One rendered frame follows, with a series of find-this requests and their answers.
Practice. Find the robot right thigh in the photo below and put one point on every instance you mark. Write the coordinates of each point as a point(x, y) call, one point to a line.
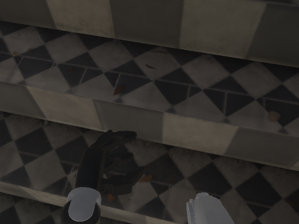
point(207, 210)

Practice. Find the right robot shin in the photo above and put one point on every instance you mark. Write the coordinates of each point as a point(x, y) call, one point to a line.
point(202, 194)

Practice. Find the robot left forearm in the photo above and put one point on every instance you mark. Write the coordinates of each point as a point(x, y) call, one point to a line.
point(82, 207)

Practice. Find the robot left hand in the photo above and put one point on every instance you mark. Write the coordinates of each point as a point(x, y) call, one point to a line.
point(97, 160)

